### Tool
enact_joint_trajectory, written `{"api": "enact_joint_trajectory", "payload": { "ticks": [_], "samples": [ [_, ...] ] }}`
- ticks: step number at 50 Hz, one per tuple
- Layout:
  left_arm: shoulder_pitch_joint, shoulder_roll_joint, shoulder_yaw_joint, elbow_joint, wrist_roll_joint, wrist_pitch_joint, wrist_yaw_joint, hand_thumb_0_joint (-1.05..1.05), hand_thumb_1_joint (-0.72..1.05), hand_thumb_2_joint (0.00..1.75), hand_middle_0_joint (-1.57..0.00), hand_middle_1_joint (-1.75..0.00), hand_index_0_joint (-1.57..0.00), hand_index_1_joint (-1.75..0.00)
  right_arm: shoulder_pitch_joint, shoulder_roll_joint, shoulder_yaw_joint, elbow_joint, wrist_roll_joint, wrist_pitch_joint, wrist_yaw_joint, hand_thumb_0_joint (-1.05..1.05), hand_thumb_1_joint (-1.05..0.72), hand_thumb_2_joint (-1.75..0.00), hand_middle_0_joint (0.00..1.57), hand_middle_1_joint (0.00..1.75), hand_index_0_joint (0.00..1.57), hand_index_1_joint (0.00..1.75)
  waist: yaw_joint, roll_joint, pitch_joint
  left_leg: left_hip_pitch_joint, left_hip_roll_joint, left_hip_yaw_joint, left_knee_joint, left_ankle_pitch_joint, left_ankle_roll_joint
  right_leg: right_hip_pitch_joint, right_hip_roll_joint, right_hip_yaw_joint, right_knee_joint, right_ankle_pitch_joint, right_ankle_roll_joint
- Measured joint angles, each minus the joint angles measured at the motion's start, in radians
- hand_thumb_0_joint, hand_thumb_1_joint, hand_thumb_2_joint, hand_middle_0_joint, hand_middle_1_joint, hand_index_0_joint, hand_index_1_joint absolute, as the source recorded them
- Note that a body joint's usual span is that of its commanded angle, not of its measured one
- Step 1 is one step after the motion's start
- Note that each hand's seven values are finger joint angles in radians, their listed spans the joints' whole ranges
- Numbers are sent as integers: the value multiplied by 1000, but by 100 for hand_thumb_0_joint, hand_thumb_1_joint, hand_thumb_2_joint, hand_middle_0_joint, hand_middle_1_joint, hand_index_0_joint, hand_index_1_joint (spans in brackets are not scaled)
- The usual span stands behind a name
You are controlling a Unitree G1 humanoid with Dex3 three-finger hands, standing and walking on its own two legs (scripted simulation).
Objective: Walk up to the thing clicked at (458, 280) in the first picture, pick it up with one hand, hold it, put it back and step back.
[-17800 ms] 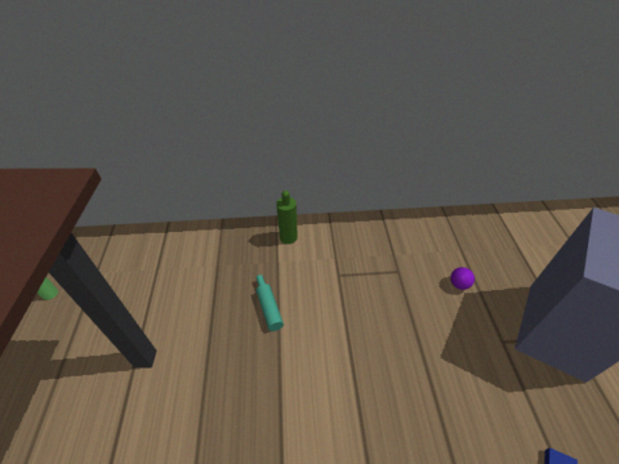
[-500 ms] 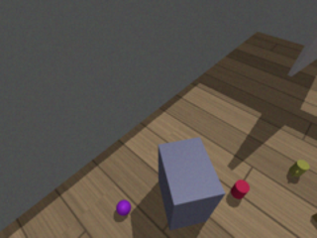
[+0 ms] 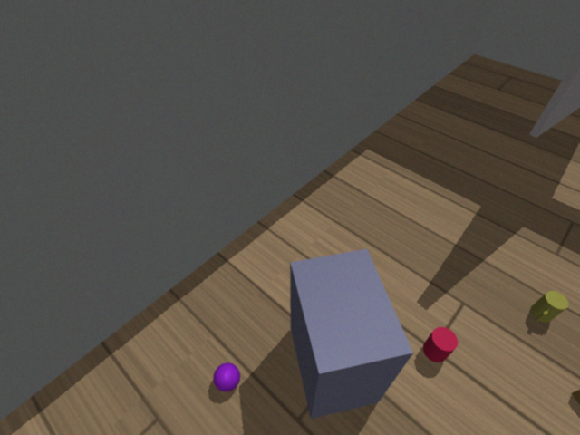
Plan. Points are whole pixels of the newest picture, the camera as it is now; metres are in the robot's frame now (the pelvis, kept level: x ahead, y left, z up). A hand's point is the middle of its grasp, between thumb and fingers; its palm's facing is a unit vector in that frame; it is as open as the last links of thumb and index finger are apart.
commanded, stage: stand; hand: left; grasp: from above
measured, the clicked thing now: (226, 377) +0.42 +0.24 -0.74
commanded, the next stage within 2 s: rise first in 0.76 s
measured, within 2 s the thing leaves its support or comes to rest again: neither
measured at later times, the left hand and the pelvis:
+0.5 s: hand out of the picture +0.07 +0.26 -0.16, palm faces -0.02 -0.94 -0.35, open 7.4 cm; pelvis +0.00 +0.00 +0.00, yaw +0 degrees
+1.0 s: hand out of the picture +0.11 +0.25 -0.16, palm faces +0.05 -0.94 -0.33, open 7.8 cm; pelvis -0.01 +0.00 -0.01, yaw +0 degrees
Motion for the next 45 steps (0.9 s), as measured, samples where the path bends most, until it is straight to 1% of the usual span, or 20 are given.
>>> {"api": "enact_joint_trajectory", "payload": {
  "ticks": [44,45],
  "samples": [
    [0,-2,4,-6,0,2,1,1,90,90,-20,-31,-20,-31,5,0,0,-4,1,0,-3,0,-91,-90,21,30,21,30,0,0,0,9,-1,2,-2,-2,1,9,-1,1,-3,-1,1],
    [9,-5,10,-31,-11,3,6,1,90,90,-20,-31,-20,-31,18,1,3,-38,15,4,-10,0,-91,-90,21,30,21,30,-2,0,-10,-14,-1,1,12,-7,2,-14,-2,1,13,-7,1]
  ]
}}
